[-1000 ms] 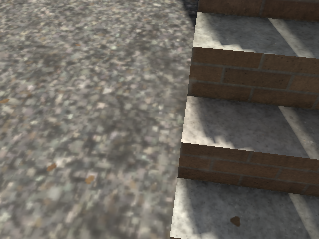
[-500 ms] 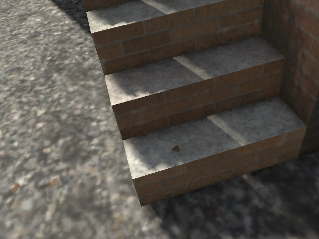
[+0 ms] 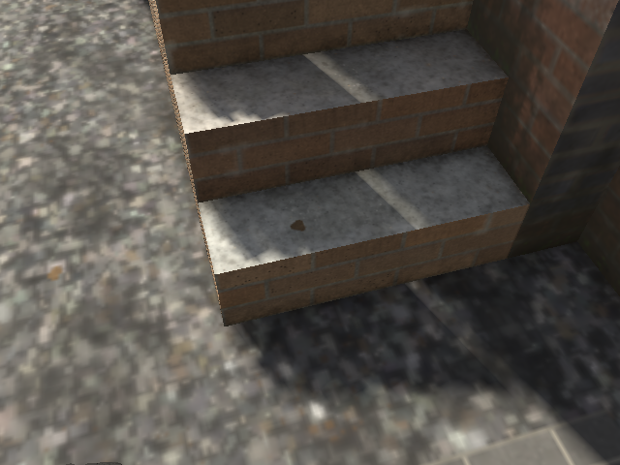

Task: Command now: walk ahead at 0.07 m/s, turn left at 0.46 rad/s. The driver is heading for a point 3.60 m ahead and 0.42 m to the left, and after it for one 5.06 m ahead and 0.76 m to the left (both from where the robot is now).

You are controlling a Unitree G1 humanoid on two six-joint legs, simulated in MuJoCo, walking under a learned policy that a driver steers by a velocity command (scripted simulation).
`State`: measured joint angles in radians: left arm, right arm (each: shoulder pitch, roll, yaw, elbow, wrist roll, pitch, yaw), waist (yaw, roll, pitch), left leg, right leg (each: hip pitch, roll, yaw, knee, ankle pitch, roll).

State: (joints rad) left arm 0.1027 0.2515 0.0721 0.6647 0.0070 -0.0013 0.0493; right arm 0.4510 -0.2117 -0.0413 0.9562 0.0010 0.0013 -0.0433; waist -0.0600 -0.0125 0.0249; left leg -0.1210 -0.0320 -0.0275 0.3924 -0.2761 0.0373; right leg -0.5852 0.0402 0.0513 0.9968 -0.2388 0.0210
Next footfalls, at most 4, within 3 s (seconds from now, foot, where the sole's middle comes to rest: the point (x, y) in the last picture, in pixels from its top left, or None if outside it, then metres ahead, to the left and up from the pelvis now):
0.22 right None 0.10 -0.14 -0.78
0.62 left None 0.00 0.09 -0.78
1.12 right None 0.00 -0.13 -0.78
1.56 left None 0.32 0.11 -0.78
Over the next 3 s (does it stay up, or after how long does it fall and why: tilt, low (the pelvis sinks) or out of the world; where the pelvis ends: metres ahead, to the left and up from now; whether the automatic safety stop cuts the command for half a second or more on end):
stays up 0.82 0.03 0.06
